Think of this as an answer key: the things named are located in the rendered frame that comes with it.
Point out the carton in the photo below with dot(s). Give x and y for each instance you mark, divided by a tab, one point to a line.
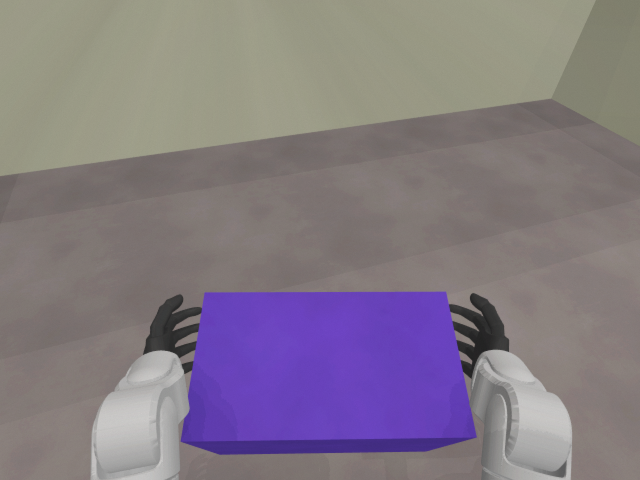
326	372

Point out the robot right hand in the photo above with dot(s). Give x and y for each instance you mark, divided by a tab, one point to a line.
490	335

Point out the robot left forearm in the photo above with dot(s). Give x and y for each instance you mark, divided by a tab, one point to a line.
135	433

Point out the robot right forearm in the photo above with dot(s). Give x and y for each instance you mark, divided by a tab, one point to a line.
527	430

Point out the robot left hand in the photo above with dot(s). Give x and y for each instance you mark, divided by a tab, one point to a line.
163	338

